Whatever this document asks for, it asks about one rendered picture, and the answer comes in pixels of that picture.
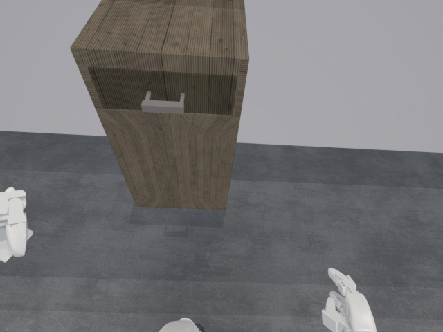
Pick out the robot left shin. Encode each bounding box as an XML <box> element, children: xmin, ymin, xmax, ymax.
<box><xmin>179</xmin><ymin>318</ymin><xmax>197</xmax><ymax>328</ymax></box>

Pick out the handle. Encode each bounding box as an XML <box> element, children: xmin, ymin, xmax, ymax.
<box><xmin>141</xmin><ymin>91</ymin><xmax>185</xmax><ymax>114</ymax></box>

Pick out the drawer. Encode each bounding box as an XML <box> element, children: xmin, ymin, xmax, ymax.
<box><xmin>88</xmin><ymin>66</ymin><xmax>237</xmax><ymax>115</ymax></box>

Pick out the right robot hand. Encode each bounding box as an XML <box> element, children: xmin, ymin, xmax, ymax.
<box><xmin>322</xmin><ymin>268</ymin><xmax>377</xmax><ymax>332</ymax></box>

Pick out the left robot hand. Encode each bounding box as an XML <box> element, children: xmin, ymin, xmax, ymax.
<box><xmin>0</xmin><ymin>187</ymin><xmax>33</xmax><ymax>263</ymax></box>

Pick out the cabinet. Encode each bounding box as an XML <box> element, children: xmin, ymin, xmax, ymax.
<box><xmin>70</xmin><ymin>0</ymin><xmax>249</xmax><ymax>210</ymax></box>

